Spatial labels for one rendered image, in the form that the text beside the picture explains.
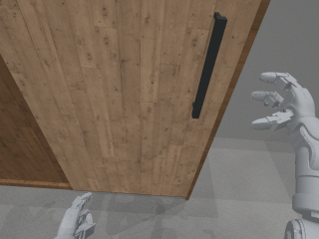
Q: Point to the left robot hand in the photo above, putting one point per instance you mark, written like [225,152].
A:
[71,222]

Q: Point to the handle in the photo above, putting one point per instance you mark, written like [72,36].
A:
[211,55]

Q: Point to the right robot forearm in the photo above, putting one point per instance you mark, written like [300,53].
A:
[304,139]

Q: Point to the right robot hand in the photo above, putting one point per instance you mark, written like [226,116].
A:
[298,102]

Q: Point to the robot right upper arm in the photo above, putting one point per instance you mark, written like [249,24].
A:
[301,229]

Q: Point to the wardrobe door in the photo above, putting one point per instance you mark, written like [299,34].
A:
[25,154]
[111,84]

